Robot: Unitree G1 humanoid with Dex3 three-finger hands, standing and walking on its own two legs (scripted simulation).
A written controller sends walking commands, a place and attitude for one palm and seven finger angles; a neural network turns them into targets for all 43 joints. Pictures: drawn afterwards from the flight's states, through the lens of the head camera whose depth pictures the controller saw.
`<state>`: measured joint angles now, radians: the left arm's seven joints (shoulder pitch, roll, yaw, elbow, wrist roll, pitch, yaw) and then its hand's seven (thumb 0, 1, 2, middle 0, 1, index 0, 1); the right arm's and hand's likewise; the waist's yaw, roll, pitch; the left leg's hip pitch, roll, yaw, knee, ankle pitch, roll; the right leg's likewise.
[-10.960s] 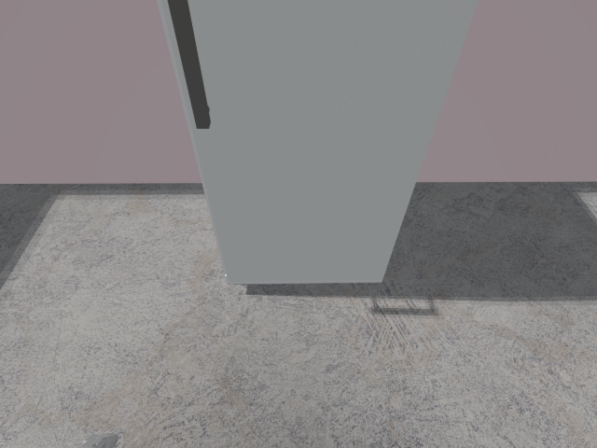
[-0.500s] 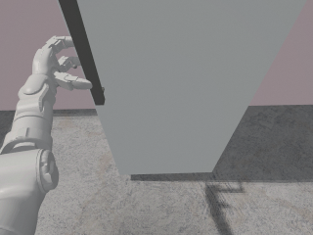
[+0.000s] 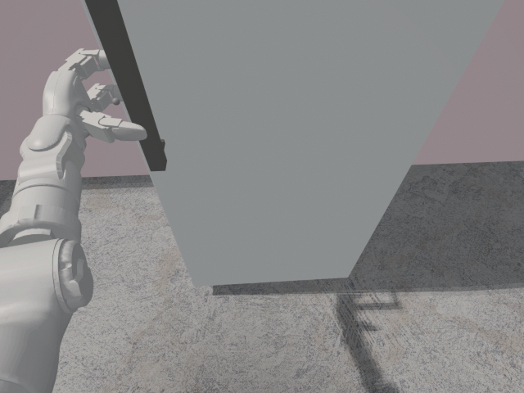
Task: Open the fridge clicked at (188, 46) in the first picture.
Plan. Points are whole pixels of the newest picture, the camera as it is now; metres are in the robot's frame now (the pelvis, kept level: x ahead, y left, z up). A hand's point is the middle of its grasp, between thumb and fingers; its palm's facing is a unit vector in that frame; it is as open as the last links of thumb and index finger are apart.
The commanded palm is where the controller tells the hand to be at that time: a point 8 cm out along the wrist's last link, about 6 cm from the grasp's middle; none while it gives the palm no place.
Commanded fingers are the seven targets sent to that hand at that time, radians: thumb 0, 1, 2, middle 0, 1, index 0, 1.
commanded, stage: slide the fingers in behind the handle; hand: left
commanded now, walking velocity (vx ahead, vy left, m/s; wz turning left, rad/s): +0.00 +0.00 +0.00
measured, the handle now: (131, 67) +0.53 +0.18 +0.22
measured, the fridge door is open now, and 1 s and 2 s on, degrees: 0 0 0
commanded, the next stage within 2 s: grip the handle and tug to test in 1.52 s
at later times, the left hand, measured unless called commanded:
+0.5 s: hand (131, 108) +0.46 +0.17 +0.20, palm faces +0.04 -1.00 +0.00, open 14.1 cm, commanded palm +0.44 +0.22 +0.20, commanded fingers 0.00 -0.50 0.30 -0.30 -1.20 -0.30 -1.20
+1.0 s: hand (145, 109) +0.46 +0.15 +0.20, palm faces +0.06 -1.00 +0.00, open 14.4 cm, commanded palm +0.43 +0.19 +0.20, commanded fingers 0.00 -0.50 0.30 -0.30 -1.20 -0.30 -1.20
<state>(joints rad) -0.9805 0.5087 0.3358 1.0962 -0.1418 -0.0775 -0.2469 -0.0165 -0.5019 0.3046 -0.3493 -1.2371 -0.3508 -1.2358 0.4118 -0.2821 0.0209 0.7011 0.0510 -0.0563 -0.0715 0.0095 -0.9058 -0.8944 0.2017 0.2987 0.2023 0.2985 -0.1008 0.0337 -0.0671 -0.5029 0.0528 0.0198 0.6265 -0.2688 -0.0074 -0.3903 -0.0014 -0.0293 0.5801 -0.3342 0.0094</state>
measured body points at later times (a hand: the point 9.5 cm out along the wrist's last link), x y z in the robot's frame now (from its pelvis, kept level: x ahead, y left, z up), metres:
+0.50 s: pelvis +0.01 -0.01 +0.00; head +0.02 -0.02 +0.45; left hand +0.45 +0.22 +0.20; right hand +0.11 -0.26 -0.11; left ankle +0.02 +0.12 -0.73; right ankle -0.03 -0.13 -0.73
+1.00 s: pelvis +0.01 -0.01 +0.01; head +0.02 -0.03 +0.46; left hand +0.45 +0.20 +0.20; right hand +0.10 -0.27 -0.11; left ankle +0.02 +0.12 -0.73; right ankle -0.03 -0.13 -0.73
